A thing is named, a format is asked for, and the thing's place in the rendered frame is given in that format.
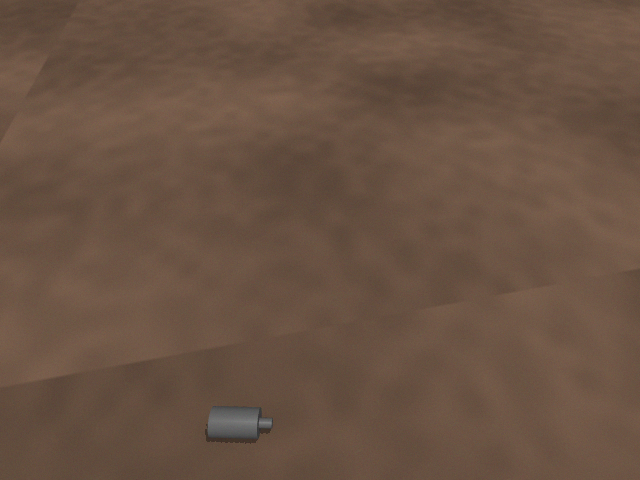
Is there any bottle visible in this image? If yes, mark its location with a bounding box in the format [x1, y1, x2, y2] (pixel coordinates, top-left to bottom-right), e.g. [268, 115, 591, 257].
[208, 406, 273, 439]

